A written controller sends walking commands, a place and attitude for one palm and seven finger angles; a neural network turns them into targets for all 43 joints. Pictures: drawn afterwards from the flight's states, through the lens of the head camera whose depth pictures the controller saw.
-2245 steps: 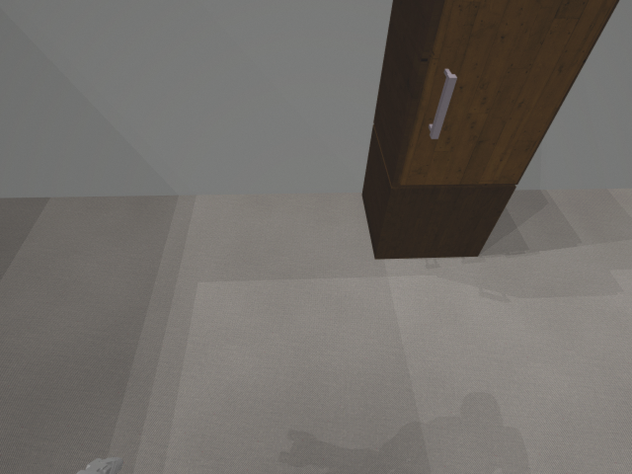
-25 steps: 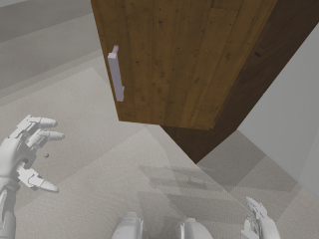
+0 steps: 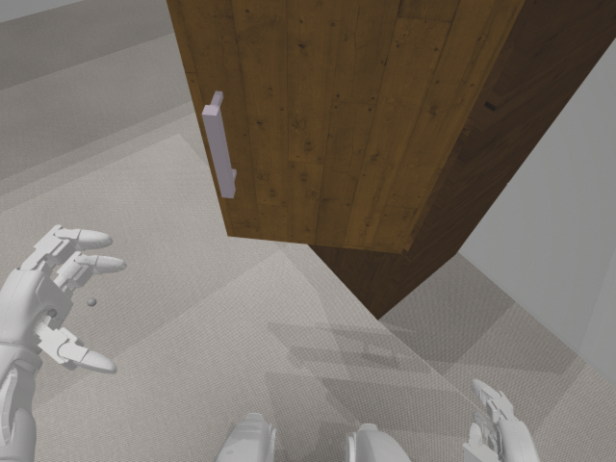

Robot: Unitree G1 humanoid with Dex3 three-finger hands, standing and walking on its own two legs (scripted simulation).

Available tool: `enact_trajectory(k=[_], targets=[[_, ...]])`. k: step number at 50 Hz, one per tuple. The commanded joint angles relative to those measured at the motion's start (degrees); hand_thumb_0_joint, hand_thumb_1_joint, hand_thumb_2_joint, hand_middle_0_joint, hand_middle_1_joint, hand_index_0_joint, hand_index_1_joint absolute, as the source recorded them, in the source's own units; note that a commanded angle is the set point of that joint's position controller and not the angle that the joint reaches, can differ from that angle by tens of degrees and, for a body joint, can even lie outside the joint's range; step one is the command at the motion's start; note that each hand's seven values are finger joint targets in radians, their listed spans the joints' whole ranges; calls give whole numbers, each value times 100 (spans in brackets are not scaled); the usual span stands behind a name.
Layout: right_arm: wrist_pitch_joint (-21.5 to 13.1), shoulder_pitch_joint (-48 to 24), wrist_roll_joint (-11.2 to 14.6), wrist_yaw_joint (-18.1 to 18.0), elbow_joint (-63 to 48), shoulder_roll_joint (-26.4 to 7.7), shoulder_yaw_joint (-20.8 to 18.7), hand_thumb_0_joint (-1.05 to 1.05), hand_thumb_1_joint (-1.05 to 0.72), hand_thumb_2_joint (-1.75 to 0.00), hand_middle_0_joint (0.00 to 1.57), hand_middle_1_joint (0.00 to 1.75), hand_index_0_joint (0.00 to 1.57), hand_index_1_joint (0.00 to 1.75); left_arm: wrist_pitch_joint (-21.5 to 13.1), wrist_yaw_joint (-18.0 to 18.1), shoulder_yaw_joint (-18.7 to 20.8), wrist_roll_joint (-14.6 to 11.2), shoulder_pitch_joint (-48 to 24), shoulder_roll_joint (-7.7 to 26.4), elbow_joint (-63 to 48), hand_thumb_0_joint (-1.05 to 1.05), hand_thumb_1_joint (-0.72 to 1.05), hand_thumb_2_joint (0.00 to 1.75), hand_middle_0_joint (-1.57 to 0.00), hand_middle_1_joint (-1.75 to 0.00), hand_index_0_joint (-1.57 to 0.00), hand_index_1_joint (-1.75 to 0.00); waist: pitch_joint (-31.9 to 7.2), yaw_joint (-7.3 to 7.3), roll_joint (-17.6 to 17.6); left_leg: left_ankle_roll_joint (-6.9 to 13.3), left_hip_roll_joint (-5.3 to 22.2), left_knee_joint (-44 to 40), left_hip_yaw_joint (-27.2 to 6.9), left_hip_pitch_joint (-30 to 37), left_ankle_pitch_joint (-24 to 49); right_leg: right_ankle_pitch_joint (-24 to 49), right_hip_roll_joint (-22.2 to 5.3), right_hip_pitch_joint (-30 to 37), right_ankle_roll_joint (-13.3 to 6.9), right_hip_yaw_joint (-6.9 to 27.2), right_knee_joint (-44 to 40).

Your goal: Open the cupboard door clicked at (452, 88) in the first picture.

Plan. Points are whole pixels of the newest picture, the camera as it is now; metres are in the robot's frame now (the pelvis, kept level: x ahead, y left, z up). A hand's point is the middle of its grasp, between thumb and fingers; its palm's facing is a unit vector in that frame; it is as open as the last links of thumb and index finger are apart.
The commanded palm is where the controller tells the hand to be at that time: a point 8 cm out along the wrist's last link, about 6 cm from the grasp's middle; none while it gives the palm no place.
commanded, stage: move the hooked fingers beside the handle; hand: left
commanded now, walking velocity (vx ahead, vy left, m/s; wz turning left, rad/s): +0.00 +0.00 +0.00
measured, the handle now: (223, 148) +0.55 +0.17 +0.04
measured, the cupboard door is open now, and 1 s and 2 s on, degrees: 46 46 46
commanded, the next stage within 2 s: none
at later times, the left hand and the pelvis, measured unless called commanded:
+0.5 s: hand (118, 250) +0.36 +0.27 +0.05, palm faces -0.03 -1.00 -0.02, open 14.0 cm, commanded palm +0.34 +0.31 +0.05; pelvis +0.00 +0.01 +0.00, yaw -1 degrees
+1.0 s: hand (155, 207) +0.43 +0.24 +0.04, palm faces -0.03 -1.00 -0.02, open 14.0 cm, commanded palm +0.41 +0.29 +0.04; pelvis +0.00 +0.01 -0.01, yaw -2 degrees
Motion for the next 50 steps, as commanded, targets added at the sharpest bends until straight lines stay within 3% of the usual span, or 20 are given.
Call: enact_trajectory(k=[1,8,10,12,14,20,21,23,27,30,32,33,35,37,38,41,43,45,46,50], targets=[[-249,71,11,-116,-642,-917,-374,0,-90,-90,20,30,20,30,-343,-1,524,-116,-1666,1491,-768,0,-50,30,-30,-120,-30,-120,-1454,-112,366,137,-86,-843,45,879,1125,764,51,727,-39,292,-894],[-220,125,18,-136,-579,-924,-377,0,-90,-90,20,30,20,30,-291,-96,369,28,-2301,1583,-552,0,-50,30,-30,-120,-30,-120,-1873,-57,719,125,-67,-880,-2,1211,1483,1082,22,715,-81,258,-787],[-193,169,8,-118,-589,-939,-391,0,-90,-90,20,30,20,30,-230,-39,506,18,-2199,1694,-432,0,-50,30,-30,-120,-30,-120,-1931,1,621,119,-55,-881,-10,1216,1613,1174,50,787,-99,239,-772],[-107,197,11,-100,-564,-948,-384,0,-90,-90,20,30,20,30,-177,41,615,68,-2290,1774,-167,0,-50,30,-30,-120,-30,-120,-1832,-40,380,117,-47,-901,11,1063,1517,1152,38,791,-55,237,-789],[-52,190,8,-79,-565,-940,-371,0,-90,-90,20,30,20,30,-165,124,590,116,-2475,1747,0,0,-50,30,-30,-120,-30,-120,-1707,-59,459,112,-56,-926,26,949,1363,1009,29,722,-53,242,-811],[47,325,-20,-29,-553,-946,-409,0,-90,-90,20,30,20,30,-345,216,458,173,-2671,1633,-55,0,-50,30,-30,-120,-30,-120,-2066,-56,567,93,-36,-924,-3,1286,1839,1370,66,777,-95,202,-729],[90,363,-18,-27,-496,-957,-421,0,-90,-90,20,30,20,30,-358,227,476,229,-2779,1673,27,0,-50,30,-30,-120,-30,-120,-2105,-123,419,95,-10,-912,-2,1326,1900,1440,68,745,-66,198,-723],[130,368,-16,-25,-455,-946,-428,0,-90,-90,20,30,20,30,-373,241,266,249,-3047,1452,128,0,-50,30,-30,-120,-30,-120,-1990,-187,506,81,-11,-918,-21,1310,1793,1333,46,573,-52,185,-727],[231,433,-31,-34,-360,-977,-422,0,-90,-90,20,30,20,30,-416,331,367,349,-3444,1648,407,0,-50,30,-30,-120,-30,-120,-1936,-211,513,66,5,-941,-61,1321,1728,1227,59,463,-75,166,-722],[263,488,-46,-31,-338,-977,-437,0,-90,-90,20,30,20,30,-518,390,346,394,-3686,1674,337,0,-50,30,-30,-120,-30,-120,-2166,-180,692,38,15,-919,-108,1563,1986,1298,69,432,-117,144,-665],[307,513,-45,1,-309,-949,-443,0,-90,-90,20,30,20,30,-514,403,63,439,-3732,1358,433,0,-50,30,-30,-120,-30,-120,-2200,-251,729,1,45,-947,-139,1820,2111,1292,70,249,-88,112,-705],[340,542,-51,-2,-254,-987,-450,0,-90,-90,20,30,20,30,-514,452,199,463,-3853,1527,550,0,-50,30,-30,-120,-30,-120,-2109,-251,657,-8,66,-955,-171,1757,2009,1210,68,170,-90,97,-706],[377,566,-53,-11,-217,-984,-424,0,-90,-90,20,30,20,30,-502,507,89,520,-4194,1458,788,0,-50,30,-30,-120,-30,-120,-1986,-338,602,27,44,-902,-160,1561,1875,1161,77,104,-101,92,-662],[448,621,-68,-7,-170,-1010,-428,0,-90,-90,20,30,20,30,-497,580,214,624,-4320,1627,1073,0,-50,30,-30,-120,-30,-120,-2047,-293,585,7,55,-912,-172,1556,1828,1122,62,82,-94,105,-653],[465,610,-66,7,-187,-994,-416,0,-90,-90,20,30,20,30,-495,600,48,658,-4493,1474,1115,0,-50,30,-30,-120,-30,-120,-2035,-345,589,21,43,-909,-165,1529,1756,1082,57,45,-86,102,-657],[542,692,-84,21,-144,-1020,-424,0,-90,-90,20,30,20,30,-583,663,228,731,-4727,1732,1233,0,-50,30,-30,-120,-30,-120,-2290,-313,614,12,59,-835,-161,1643,1955,1208,75,83,-103,123,-613],[584,692,-95,46,-130,-990,-415,0,-90,-90,20,30,20,30,-619,705,98,767,-4994,1603,1320,0,-50,30,-30,-120,-30,-120,-2308,-354,667,16,52,-800,-160,1611,1982,1243,65,53,-90,121,-581],[634,772,-99,44,-98,-1013,-414,0,-90,-90,20,30,20,30,-649,732,241,778,-5005,1774,1513,0,-50,30,-30,-120,-30,-120,-2359,-336,604,24,54,-735,-151,1561,2130,1364,91,93,-108,125,-539],[663,787,-102,56,-69,-1005,-410,0,-90,-90,20,30,20,30,-653,723,122,836,-5160,1693,1576,0,-50,30,-30,-120,-30,-120,-2418,-382,707,16,66,-716,-136,1630,2197,1413,80,27,-89,142,-531],[760,871,-118,81,-46,-1016,-417,0,-90,-90,20,30,20,30,-680,787,265,871,-5327,1860,1791,0,-50,30,-30,-120,-30,-120,-2461,-381,575,44,59,-661,-134,1506,2239,1503,100,118,-97,144,-504]])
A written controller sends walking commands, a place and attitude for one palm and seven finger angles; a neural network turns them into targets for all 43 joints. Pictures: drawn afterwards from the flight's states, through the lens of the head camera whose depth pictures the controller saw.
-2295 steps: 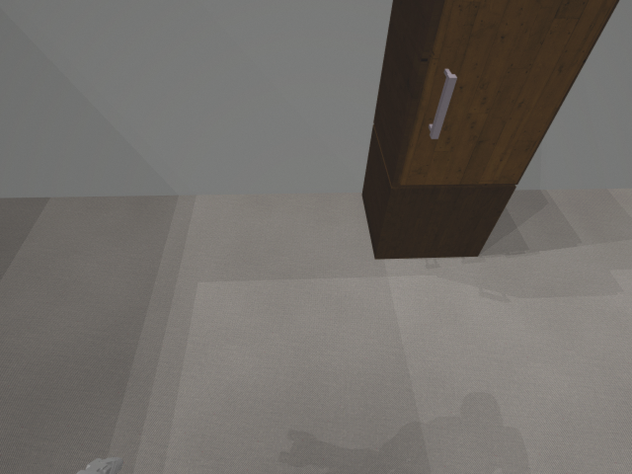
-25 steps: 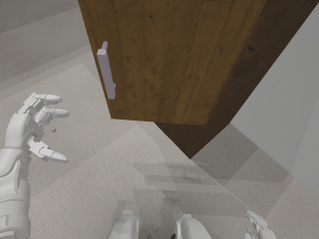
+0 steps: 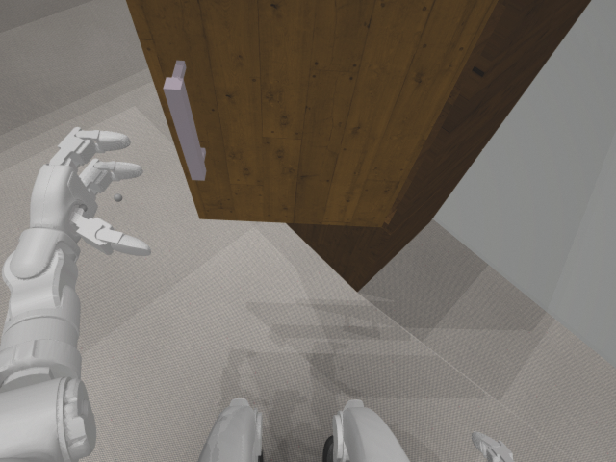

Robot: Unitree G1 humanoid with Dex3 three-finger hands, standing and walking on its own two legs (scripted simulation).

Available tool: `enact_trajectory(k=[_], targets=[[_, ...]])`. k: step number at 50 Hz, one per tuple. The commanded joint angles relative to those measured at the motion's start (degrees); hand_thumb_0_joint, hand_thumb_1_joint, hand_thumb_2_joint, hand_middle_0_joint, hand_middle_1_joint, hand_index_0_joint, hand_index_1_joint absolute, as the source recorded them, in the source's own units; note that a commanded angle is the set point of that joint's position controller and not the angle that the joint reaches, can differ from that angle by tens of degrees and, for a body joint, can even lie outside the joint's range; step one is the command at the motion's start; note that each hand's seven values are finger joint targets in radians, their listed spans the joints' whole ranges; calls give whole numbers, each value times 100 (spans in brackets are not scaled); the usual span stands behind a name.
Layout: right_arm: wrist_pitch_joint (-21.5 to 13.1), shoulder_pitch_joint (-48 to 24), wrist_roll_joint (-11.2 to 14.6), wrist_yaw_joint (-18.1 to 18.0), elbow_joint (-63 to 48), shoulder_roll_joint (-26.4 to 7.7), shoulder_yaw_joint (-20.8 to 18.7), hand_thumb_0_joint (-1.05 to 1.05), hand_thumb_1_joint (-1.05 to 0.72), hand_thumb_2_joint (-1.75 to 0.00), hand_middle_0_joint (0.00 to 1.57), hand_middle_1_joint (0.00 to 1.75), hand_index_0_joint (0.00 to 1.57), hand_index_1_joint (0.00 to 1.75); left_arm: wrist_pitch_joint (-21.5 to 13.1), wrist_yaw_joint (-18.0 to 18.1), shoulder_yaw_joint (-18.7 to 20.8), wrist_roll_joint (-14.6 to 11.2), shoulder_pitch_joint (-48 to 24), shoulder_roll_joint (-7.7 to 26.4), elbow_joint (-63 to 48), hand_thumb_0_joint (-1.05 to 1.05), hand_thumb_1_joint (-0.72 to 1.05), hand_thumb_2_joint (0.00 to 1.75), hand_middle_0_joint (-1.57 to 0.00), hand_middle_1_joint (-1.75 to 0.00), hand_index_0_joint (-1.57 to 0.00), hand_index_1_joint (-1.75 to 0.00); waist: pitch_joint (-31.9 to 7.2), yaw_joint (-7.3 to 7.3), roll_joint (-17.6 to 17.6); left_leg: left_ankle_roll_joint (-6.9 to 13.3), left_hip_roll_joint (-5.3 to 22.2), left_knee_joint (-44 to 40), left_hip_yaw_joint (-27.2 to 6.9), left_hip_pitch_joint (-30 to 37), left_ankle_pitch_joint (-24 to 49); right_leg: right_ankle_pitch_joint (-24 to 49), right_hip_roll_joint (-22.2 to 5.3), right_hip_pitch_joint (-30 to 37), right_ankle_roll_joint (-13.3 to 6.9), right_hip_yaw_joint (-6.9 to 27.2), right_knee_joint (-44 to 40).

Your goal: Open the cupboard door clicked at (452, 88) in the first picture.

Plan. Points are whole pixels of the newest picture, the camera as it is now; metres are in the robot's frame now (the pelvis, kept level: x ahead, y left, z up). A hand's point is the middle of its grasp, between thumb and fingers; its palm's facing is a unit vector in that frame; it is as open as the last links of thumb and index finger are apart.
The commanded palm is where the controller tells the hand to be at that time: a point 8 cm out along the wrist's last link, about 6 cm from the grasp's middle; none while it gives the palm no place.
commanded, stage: move the hooked fingers beside the handle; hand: left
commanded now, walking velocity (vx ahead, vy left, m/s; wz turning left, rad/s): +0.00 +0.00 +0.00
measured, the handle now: (190, 126) +0.55 +0.17 +0.05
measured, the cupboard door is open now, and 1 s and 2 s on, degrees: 46 46 46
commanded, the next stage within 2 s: slide the fingers in behind the handle in 1.34 s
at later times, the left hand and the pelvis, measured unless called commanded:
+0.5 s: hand (142, 157) +0.49 +0.22 +0.05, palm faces +0.00 -1.00 -0.03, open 14.0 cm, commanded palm +0.48 +0.27 +0.05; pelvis -0.01 -0.01 -0.01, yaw -1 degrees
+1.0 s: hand (139, 156) +0.50 +0.23 +0.05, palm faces -0.01 -1.00 -0.01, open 14.0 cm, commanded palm +0.48 +0.27 +0.05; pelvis +0.00 +0.00 -0.01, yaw -1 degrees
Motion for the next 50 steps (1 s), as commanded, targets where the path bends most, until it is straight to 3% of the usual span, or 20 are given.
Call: enact_trajectory(k=[1,3,6,9,11,14,19,20,22,24,27,29,32,34,37,38,42,45,49,50], targets=[[-44,633,-15,-43,-461,-1046,-419,0,-90,-90,20,30,20,30,-413,42,377,-72,-2113,1587,-1001,0,-50,30,-30,-120,-30,-120,-2613,66,746,-57,25,-842,-233,2096,2244,1485,64,813,-182,43,-640],[1,654,-10,-31,-425,-1023,-421,0,-90,-90,20,30,20,30,-435,52,211,-48,-2278,1403,-843,0,-50,30,-30,-120,-30,-120,-2468,-32,679,-46,28,-836,-240,2054,2126,1415,68,719,-168,37,-678],[56,729,-25,-54,-340,-1066,-403,0,-90,-90,20,30,20,30,-496,85,408,9,-2632,1718,-541,0,-50,30,-30,-120,-30,-120,-2421,-68,567,-18,32,-794,-237,1845,1923,1337,77,710,-166,63,-657],[95,755,-41,-31,-324,-1048,-401,0,-90,-90,20,30,20,30,-550,95,323,43,-2844,1670,-507,0,-50,30,-30,-120,-30,-120,-2601,-85,781,-6,10,-753,-217,1895,1929,1349,63,723,-167,91,-655],[143,819,-48,-41,-276,-1069,-379,0,-90,-90,20,30,20,30,-557,111,431,89,-3014,1860,-234,0,-50,30,-30,-120,-30,-120,-2571,-159,553,21,16,-684,-215,1724,1924,1414,85,755,-151,114,-628],[182,830,-54,-41,-257,-1073,-347,0,-90,-90,20,30,20,30,-517,130,364,167,-3362,1931,-1,0,-50,30,-30,-120,-30,-120,-2401,-240,693,49,2,-638,-179,1422,1619,1246,71,697,-134,164,-655],[238,939,-82,-35,-242,-1097,-308,0,-90,-90,20,30,20,30,-496,146,398,252,-3771,2137,235,0,-50,30,-30,-120,-30,-120,-2614,-353,782,75,5,-497,-178,1331,1686,1321,91,670,-118,194,-591],[243,983,-93,-37,-243,-1107,-304,0,-90,-90,20,30,20,30,-539,148,555,244,-3894,2347,147,0,-50,30,-30,-120,-30,-120,-2711,-328,831,76,11,-476,-198,1390,1767,1371,109,688,-141,174,-538],[282,1021,-97,-28,-258,-1127,-297,0,-90,-90,20,30,20,30,-483,142,573,307,-3777,2405,337,0,-50,30,-30,-120,-30,-120,-2850,-313,883,66,20,-457,-196,1414,1879,1462,103,694,-130,180,-523],[312,1056,-110,-15,-211,-1121,-284,0,-90,-90,20,30,20,30,-436,163,325,355,-4143,2203,354,0,-50,30,-30,-120,-30,-120,-2729,-464,909,72,40,-439,-245,1434,1842,1387,110,486,-118,145,-518],[348,1148,-130,-3,-218,-1170,-282,0,-90,-90,20,30,20,30,-404,200,576,367,-4189,2511,436,0,-50,30,-30,-120,-30,-120,-2942,-448,895,81,51,-363,-249,1415,1982,1491,127,527,-118,150,-481],[389,1180,-131,20,-259,-1144,-277,0,-90,-90,20,30,20,30,-338,205,513,419,-3993,2414,563,0,-50,30,-30,-120,-30,-120,-2849,-413,888,81,41,-389,-213,1323,1954,1509,128,592,-112,149,-497],[445,1209,-143,46,-310,-1149,-281,0,-90,-90,20,30,20,30,-363,194,688,408,-3873,2619,361,0,-50,30,-30,-120,-30,-120,-3080,-331,1000,75,54,-387,-188,1456,2164,1704,133,724,-112,157,-476],[486,1219,-132,54,-347,-1155,-281,0,-90,-90,20,30,20,30,-335,197,788,410,-3680,2709,374,0,-50,30,-30,-120,-30,-120,-2996,-319,816,89,57,-415,-173,1340,2150,1752,148,836,-103,159,-497],[492,1214,-132,69,-364,-1141,-296,0,-90,-90,20,30,20,30,-435,161,864,349,-3664,2750,94,0,-50,30,-30,-120,-30,-120,-3186,-240,1029,56,61,-443,-188,1564,2285,1819,161,881,-121,149,-484],[496,1207,-127,65,-333,-1132,-311,0,-90,-90,20,30,20,30,-456,153,781,340,-3754,2647,-1,0,-50,30,-30,-120,-30,-120,-3139,-318,979,66,74,-445,-189,1639,2292,1825,162,825,-107,148,-514],[506,1228,-123,66,-259,-1132,-332,0,-90,-90,20,30,20,30,-471,132,639,299,-3687,2395,46,0,-50,30,-30,-120,-30,-120,-2944,-346,1050,30,91,-508,-256,1851,2361,1730,172,591,-131,80,-545],[490,1238,-126,76,-222,-1110,-348,0,-90,-90,20,30,20,30,-473,128,233,252,-3838,1855,-14,0,-50,30,-30,-120,-30,-120,-2778,-462,1108,5,110,-562,-347,2204,2416,1541,192,218,-165,-12,-588],[516,1199,-142,52,-144,-1149,-343,0,-90,-90,20,30,20,30,-435,242,248,325,-3968,1911,266,0,-50,30,-30,-120,-30,-120,-2503,-509,966,-12,110,-595,-389,2024,2111,1294,165,41,-156,-25,-612],[502,1197,-155,47,-176,-1132,-336,0,-90,-90,20,30,20,30,-509,277,302,297,-4044,1958,68,0,-50,30,-30,-120,-30,-120,-2630,-449,1158,-18,88,-577,-380,2148,2273,1373,167,71,-182,-24,-570]])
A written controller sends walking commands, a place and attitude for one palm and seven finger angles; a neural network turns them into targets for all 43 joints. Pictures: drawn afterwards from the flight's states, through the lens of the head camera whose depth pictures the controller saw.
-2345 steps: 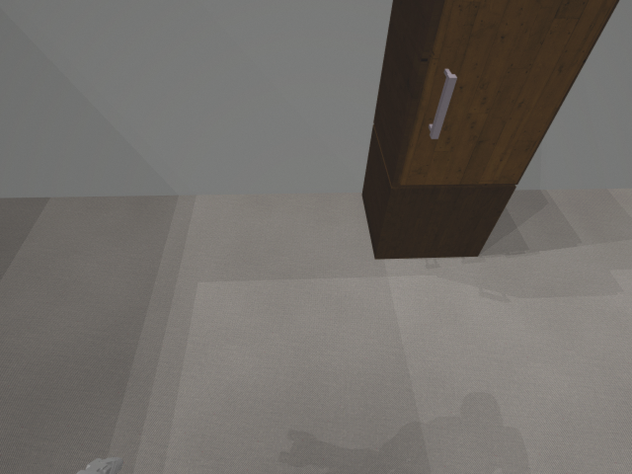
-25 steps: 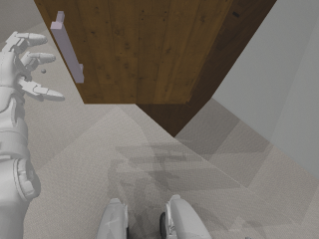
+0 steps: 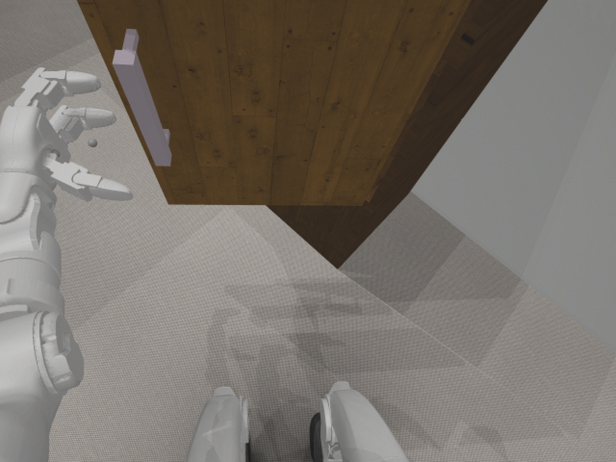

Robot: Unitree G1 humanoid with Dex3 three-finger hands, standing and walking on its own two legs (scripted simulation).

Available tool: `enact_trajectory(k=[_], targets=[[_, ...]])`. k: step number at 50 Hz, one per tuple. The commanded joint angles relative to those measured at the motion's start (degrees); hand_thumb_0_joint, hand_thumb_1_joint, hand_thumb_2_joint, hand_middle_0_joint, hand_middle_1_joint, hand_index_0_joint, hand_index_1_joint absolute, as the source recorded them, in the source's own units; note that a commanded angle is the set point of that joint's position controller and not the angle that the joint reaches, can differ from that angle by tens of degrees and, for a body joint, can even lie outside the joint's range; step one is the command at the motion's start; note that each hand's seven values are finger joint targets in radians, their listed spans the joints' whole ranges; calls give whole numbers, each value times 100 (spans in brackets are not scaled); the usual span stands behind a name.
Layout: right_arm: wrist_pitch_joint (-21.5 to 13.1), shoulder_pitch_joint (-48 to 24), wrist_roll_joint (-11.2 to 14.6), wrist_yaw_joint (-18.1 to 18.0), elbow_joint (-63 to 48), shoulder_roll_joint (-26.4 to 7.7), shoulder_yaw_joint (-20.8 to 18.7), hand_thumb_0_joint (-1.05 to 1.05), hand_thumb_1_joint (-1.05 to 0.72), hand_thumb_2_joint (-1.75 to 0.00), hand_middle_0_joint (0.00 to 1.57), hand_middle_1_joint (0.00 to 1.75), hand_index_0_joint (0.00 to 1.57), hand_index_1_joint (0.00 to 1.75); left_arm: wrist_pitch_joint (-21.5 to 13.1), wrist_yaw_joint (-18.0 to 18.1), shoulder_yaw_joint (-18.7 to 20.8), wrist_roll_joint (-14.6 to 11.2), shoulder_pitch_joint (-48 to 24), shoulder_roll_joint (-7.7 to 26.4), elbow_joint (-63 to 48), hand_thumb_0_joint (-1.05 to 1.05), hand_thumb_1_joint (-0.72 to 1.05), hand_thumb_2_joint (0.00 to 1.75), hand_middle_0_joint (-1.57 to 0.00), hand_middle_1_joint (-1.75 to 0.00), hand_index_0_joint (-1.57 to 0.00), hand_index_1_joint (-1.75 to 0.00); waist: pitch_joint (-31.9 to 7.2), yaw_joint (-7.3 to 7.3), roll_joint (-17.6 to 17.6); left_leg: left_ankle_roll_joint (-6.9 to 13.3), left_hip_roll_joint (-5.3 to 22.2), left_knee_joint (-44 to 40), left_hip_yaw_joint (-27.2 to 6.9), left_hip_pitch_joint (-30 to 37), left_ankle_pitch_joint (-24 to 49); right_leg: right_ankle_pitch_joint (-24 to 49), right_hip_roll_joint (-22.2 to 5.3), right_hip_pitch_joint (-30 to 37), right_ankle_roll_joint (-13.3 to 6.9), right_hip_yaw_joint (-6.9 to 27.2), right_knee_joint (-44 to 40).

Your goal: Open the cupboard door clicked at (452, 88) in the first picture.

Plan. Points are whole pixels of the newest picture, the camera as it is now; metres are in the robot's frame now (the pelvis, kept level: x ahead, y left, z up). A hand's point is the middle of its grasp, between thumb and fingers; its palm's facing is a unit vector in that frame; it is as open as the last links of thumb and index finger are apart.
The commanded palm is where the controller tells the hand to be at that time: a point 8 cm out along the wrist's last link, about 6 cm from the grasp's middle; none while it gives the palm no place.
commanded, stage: move the hooked fingers beside the handle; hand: left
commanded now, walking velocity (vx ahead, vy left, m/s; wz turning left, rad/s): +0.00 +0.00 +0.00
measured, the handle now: (149, 106) +0.54 +0.18 +0.06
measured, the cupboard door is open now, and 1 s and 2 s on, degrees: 46 46 45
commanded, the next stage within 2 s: slide the fingers in behind the handle in 0.34 s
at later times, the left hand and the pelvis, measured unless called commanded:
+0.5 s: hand (89, 147) +0.48 +0.24 +0.06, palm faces +0.01 -1.00 -0.01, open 14.0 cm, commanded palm +0.46 +0.27 +0.06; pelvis +0.00 +0.00 +0.00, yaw +0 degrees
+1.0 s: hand (127, 143) +0.49 +0.20 +0.05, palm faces +0.01 -1.00 -0.01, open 14.0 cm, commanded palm +0.47 +0.24 +0.06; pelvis +0.00 +0.00 +0.00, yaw +0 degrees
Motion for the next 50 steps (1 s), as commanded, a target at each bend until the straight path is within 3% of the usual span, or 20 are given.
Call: enact_trajectory(k=[1,3,5,8,12,16,21,24,25,26,29,33,34,35,36,39,41,46,49,50], targets=[[-77,908,-52,-73,-298,-1147,-439,0,-90,-90,20,30,20,30,-448,95,213,-95,-2442,1439,-1312,0,-50,30,-30,-120,-30,-120,-2943,19,1163,-39,-5,-800,-321,2833,2500,1437,60,665,-178,38,-625],[-57,889,-55,-42,-353,-1112,-451,0,-90,-90,20,30,20,30,-494,133,161,-66,-2186,1323,-1413,0,-50,30,-30,-120,-30,-120,-3060,88,1268,-80,7,-805,-321,3047,2910,1638,58,717,-185,21,-606],[-45,894,-54,-17,-348,-1095,-447,0,-90,-90,20,30,20,30,-481,158,74,-89,-2193,1165,-1296,0,-50,30,-30,-120,-30,-120,-2902,-4,1043,-63,12,-763,-338,2963,2903,1646,83,667,-179,-11,-592],[9,846,-41,-32,-404,-1151,-430,0,-90,-90,20,30,20,30,-399,203,283,-23,-2112,1480,-1064,0,-50,30,-30,-120,-30,-120,-2705,32,809,-25,-16,-804,-274,2511,2451,1538,63,862,-150,45,-625],[-2,795,-43,-38,-450,-1131,-437,0,-90,-90,20,30,20,30,-541,184,380,-67,-2135,1596,-1477,0,-50,30,-30,-120,-30,-120,-3054,93,1051,-54,-2,-786,-267,2801,2727,1715,66,964,-162,61,-591],[-7,780,-12,-41,-413,-1121,-431,0,-90,-90,20,30,20,30,-499,69,208,-132,-2105,1371,-1269,0,-50,30,-30,-120,-30,-120,-2778,16,922,-35,-3,-788,-248,2635,2553,1657,78,919,-148,60,-636],[-26,768,-11,-50,-366,-1106,-463,0,-90,-90,20,30,20,30,-499,6,-39,-194,-2151,1043,-1455,0,-50,30,-30,-120,-30,-120,-2915,23,1163,-76,9,-831,-309,3009,2638,1535,78,698,-175,28,-674],[-40,769,-9,-64,-337,-1123,-449,0,-90,-90,20,30,20,30,-414,58,-19,-201,-2143,1026,-1142,0,-50,30,-30,-120,-30,-120,-2571,-31,789,-17,-27,-866,-285,2520,2097,1298,66,783,-155,40,-739],[-55,789,-13,-75,-342,-1112,-434,0,-90,-90,20,30,20,30,-449,77,-16,-225,-2261,1034,-1237,0,-50,30,-30,-120,-30,-120,-2593,-53,787,-4,-38,-859,-279,2526,2150,1363,76,826,-167,36,-720],[-55,775,-17,-75,-343,-1128,-445,0,-90,-90,20,30,20,30,-472,110,102,-179,-2222,1201,-1252,0,-50,30,-30,-120,-30,-120,-2715,26,841,-19,-35,-863,-277,2544,2129,1347,66,866,-165,62,-708],[-77,744,-40,-44,-362,-1074,-446,0,-90,-90,20,30,20,30,-543,187,-67,-130,-2284,994,-1456,0,-50,30,-30,-120,-30,-120,-2866,21,1035,-26,-46,-845,-262,2666,2234,1407,59,880,-172,66,-687],[-68,740,-26,-38,-356,-1100,-423,0,-90,-90,20,30,20,30,-522,284,25,-100,-2285,1121,-1188,0,-50,30,-30,-120,-30,-120,-2548,-9,840,-10,-54,-868,-245,2325,1874,1207,58,861,-157,79,-709],[-79,727,-28,-31,-377,-1084,-418,0,-90,-90,20,30,20,30,-498,300,-52,-93,-2291,1018,-1173,0,-50,30,-30,-120,-30,-120,-2560,-20,886,5,-71,-860,-211,2291,1826,1204,57,903,-156,99,-725],[-90,757,-46,-40,-388,-1094,-424,0,-90,-90,20,30,20,30,-574,337,99,-98,-2413,1207,-1396,0,-50,30,-30,-120,-30,-120,-2718,20,887,2,-69,-846,-242,2385,1950,1285,62,971,-177,83,-672],[-90,750,-45,-37,-395,-1092,-436,0,-90,-90,20,30,20,30,-587,358,77,-61,-2341,1178,-1404,0,-50,30,-30,-120,-30,-120,-2931,45,1024,-16,-64,-842,-240,2543,2103,1375,54,957,-172,93,-654],[-97,742,-52,-4,-348,-1068,-443,0,-90,-90,20,30,20,30,-569,409,-116,-55,-2360,881,-1299,0,-50,30,-30,-120,-30,-120,-2769,-36,960,-27,-45,-810,-252,2547,2057,1298,61,790,-161,68,-673],[-88,762,-45,-16,-346,-1093,-439,0,-90,-90,20,30,20,30,-555,433,-63,-51,-2329,949,-1130,0,-50,30,-30,-120,-30,-120,-2652,-52,782,-6,-53,-812,-239,2353,1949,1290,59,849,-149,85,-681],[-96,802,-80,6,-351,-1074,-454,0,-90,-90,20,30,20,30,-582,538,-92,-12,-2421,875,-1313,0,-50,30,-30,-120,-30,-120,-2970,-8,976,-33,-52,-788,-262,2579,2194,1424,47,845,-166,70,-609],[-81,815,-83,38,-328,-1042,-460,0,-90,-90,20,30,20,30,-555,615,-278,0,-2510,606,-1249,0,-50,30,-30,-120,-30,-120,-2819,-106,834,-19,-48,-779,-258,2508,2135,1413,56,808,-146,60,-639],[-93,842,-94,35,-346,-1042,-457,0,-90,-90,20,30,20,30,-582,647,-127,-38,-2452,716,-1261,0,-50,30,-30,-120,-30,-120,-2844,-63,781,2,-72,-748,-233,2432,2179,1488,65,914,-153,73,-625]])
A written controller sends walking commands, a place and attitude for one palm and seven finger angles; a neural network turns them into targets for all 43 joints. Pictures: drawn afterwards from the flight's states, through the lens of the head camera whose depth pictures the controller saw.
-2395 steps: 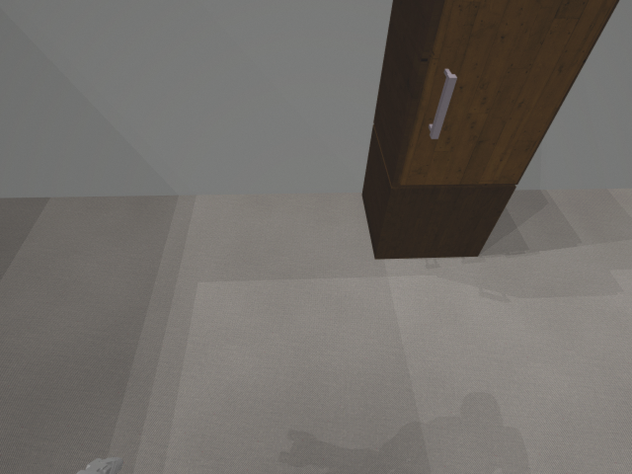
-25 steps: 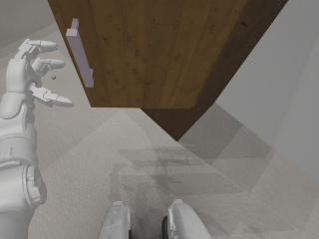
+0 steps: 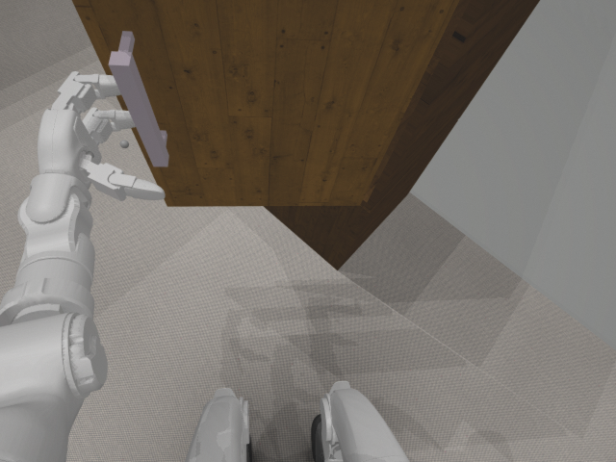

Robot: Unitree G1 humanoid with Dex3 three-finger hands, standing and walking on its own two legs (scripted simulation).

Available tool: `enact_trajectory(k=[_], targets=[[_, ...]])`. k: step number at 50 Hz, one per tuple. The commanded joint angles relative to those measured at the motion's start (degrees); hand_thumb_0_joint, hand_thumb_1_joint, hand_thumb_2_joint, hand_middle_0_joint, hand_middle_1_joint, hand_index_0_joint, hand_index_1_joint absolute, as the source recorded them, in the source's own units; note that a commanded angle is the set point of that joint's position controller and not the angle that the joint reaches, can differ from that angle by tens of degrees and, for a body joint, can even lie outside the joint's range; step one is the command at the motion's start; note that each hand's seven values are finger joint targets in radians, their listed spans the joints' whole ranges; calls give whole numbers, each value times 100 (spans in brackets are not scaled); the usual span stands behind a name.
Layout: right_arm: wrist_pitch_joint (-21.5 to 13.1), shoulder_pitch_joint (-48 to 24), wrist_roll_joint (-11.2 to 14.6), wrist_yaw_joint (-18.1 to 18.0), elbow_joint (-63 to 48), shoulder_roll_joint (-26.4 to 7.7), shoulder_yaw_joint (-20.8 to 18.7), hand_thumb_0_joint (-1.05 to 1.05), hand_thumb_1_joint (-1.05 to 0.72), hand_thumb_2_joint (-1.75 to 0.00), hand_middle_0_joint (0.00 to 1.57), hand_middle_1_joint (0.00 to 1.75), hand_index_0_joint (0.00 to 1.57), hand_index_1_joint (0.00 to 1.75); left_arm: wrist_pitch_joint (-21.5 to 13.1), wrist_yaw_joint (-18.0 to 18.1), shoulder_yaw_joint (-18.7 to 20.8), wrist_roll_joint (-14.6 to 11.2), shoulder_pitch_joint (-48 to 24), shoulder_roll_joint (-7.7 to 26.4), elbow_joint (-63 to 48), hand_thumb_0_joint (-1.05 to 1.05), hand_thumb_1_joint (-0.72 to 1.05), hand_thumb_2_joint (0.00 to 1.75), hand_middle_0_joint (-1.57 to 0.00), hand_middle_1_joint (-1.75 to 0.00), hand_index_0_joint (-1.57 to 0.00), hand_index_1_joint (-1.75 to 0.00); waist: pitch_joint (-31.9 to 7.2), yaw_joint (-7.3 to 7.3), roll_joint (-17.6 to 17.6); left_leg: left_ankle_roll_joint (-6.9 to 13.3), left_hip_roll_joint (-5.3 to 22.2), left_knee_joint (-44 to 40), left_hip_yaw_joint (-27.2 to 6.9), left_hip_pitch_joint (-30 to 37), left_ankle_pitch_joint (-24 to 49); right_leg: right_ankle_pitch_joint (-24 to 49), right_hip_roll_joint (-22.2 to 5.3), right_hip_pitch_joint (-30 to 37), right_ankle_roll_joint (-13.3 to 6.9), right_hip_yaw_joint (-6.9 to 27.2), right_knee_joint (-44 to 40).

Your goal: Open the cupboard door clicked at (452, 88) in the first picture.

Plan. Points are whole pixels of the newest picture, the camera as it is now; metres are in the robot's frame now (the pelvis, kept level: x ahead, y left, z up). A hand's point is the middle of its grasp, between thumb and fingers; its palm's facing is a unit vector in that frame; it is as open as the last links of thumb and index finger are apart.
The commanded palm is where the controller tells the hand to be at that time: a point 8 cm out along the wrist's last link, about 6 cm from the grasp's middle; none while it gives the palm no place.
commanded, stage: slide the fingers in behind the handle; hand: left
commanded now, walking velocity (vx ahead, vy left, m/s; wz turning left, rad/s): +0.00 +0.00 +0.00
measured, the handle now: (146, 107) +0.55 +0.18 +0.06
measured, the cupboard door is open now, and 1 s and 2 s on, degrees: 46 45 46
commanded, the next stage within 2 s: close the thumb around the handle in 1.04 s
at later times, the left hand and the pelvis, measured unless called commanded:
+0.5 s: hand (151, 143) +0.50 +0.17 +0.05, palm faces +0.02 -1.00 -0.02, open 13.9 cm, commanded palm +0.47 +0.21 +0.06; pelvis +0.00 -0.01 +0.00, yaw +0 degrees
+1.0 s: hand (165, 143) +0.50 +0.15 +0.05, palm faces +0.03 -1.00 -0.02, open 14.1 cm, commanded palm +0.47 +0.20 +0.06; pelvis +0.00 -0.01 +0.00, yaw +0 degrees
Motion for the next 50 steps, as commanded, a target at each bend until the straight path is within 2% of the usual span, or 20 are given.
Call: enact_trajectory(k=[1,4,8,11,13,16,18,23,26,28,29,31,32,33,35,37,41,43,49,50], targets=[[-62,900,-26,-45,-324,-1104,-416,0,-90,-90,20,30,20,30,-368,97,266,-90,-2330,1331,-1092,0,-50,30,-30,-120,-30,-120,-2845,-3,668,11,-49,-819,-221,2314,2081,1503,79,1039,-129,84,-739],[-50,887,-22,-47,-347,-1074,-398,0,-90,-90,20,30,20,30,-346,138,215,-26,-2372,1323,-1062,0,-50,30,-30,-120,-30,-120,-2726,-25,632,35,-71,-823,-165,2080,1921,1506,63,1182,-118,129,-765],[-57,924,-49,-14,-316,-1042,-435,0,-90,-90,20,30,20,30,-469,177,39,-13,-2496,1086,-1372,0,-50,30,-30,-120,-30,-120,-3055,-15,911,-8,-47,-791,-208,2531,2299,1695,66,1068,-136,94,-698],[-51,926,-37,11,-274,-1028,-457,0,-90,-90,20,30,20,30,-447,194,-247,-70,-2430,636,-1217,0,-50,30,-30,-120,-30,-120,-2890,-89,775,-19,-43,-812,-245,2613,2300,1632,79,898,-138,42,-741],[-32,920,-27,0,-256,-1048,-459,0,-90,-90,20,30,20,30,-391,255,-193,-79,-2443,685,-1076,0,-50,30,-30,-120,-30,-120,-2670,-113,642,1,-61,-839,-216,2383,2039,1506,69,932,-128,69,-800],[-40,913,-59,6,-288,-1032,-449,0,-90,-90,20,30,20,30,-462,414,-7,-10,-2595,902,-1282,0,-50,30,-30,-120,-30,-120,-2943,-40,786,10,-90,-800,-186,2403,2155,1646,53,1067,-130,105,-734],[-36,903,-75,24,-296,-1011,-443,0,-90,-90,20,30,20,30,-496,501,5,53,-2490,891,-1175,0,-50,30,-30,-120,-30,-120,-2834,-35,695,13,-99,-798,-164,2288,2081,1623,55,1124,-123,114,-751],[-26,870,-76,60,-295,-987,-476,0,-90,-90,20,30,20,30,-612,483,-325,66,-2476,505,-1348,0,-50,30,-30,-120,-30,-120,-2987,-76,824,-9,-86,-796,-165,2570,2232,1734,58,1077,-140,101,-756],[-11,878,-60,50,-303,-1002,-467,0,-90,-90,20,30,20,30,-541,511,-164,-21,-2318,579,-1150,0,-50,30,-30,-120,-30,-120,-2889,-17,636,0,-112,-820,-149,2357,2173,1768,60,1234,-134,102,-763],[-6,858,-60,54,-281,-985,-459,0,-90,-90,20,30,20,30,-480,556,-289,-3,-2488,444,-1078,0,-50,30,-30,-120,-30,-120,-2622,-118,558,20,-118,-826,-134,2184,1958,1651,54,1156,-111,112,-806],[-5,876,-70,42,-294,-1012,-463,0,-90,-90,20,30,20,30,-482,607,-93,18,-2417,660,-1053,0,-50,30,-30,-120,-30,-120,-2685,-74,409,32,-122,-827,-121,2082,1887,1623,48,1277,-108,130,-807],[-24,859,-84,49,-335,-985,-460,0,-90,-90,20,30,20,30,-595,658,-117,75,-2493,663,-1309,0,-50,30,-30,-120,-30,-120,-2971,7,681,4,-134,-828,-134,2291,2099,1747,42,1293,-137,128,-722],[-29,837,-91,66,-340,-956,-468,0,-90,-90,20,30,20,30,-627,671,-298,82,-2475,423,-1344,0,-50,30,-30,-120,-30,-120,-3003,-24,767,-7,-127,-810,-141,2416,2173,1762,43,1196,-140,117,-713],[-31,843,-99,81,-320,-951,-473,0,-90,-90,20,30,20,30,-646,698,-359,91,-2519,340,-1316,0,-50,30,-30,-120,-30,-120,-2925,-57,733,-12,-118,-810,-154,2443,2177,1740,44,1139,-137,94,-722],[-16,904,-117,77,-299,-992,-487,0,-90,-90,20,30,20,30,-709,749,-179,118,-2494,565,-1336,0,-50,30,-30,-120,-30,-120,-2967,-53,664,-7,-102,-793,-177,2490,2308,1826,60,1159,-144,88,-688],[-2,853,-102,92,-307,-964,-486,0,-90,-90,20,30,20,30,-677,747,-406,134,-2484,273,-1195,0,-50,30,-30,-120,-30,-120,-2857,-100,619,-15,-113,-816,-171,2413,2152,1717,49,1098,-127,80,-721],[17,865,-107,82,-323,-985,-485,0,-90,-90,20,30,20,30,-676,805,-199,127,-2400,490,-1250,0,-50,30,-30,-120,-30,-120,-3048,15,707,-29,-121,-843,-162,2500,2254,1780,48,1202,-145,88,-701],[24,851,-106,90,-298,-970,-482,0,-90,-90,20,30,20,30,-672,806,-331,127,-2498,350,-1221,0,-50,30,-30,-120,-30,-120,-2832,-73,543,-5,-120,-845,-156,2358,2101,1721,45,1204,-123,98,-755],[28,851,-84,67,-338,-979,-480,0,-90,-90,20,30,20,30,-672,752,-108,110,-2231,601,-1121,0,-50,30,-30,-120,-30,-120,-2893,13,414,21,-149,-849,-77,2096,1983,1812,45,1523,-118,170,-786],[18,858,-88,57,-348,-978,-473,0,-90,-90,20,30,20,30,-703,734,-156,88,-2364,575,-1251,0,-50,30,-30,-120,-30,-120,-2957,-22,545,27,-146,-825,-82,2189,2059,1858,48,1452,-125,169,-745]])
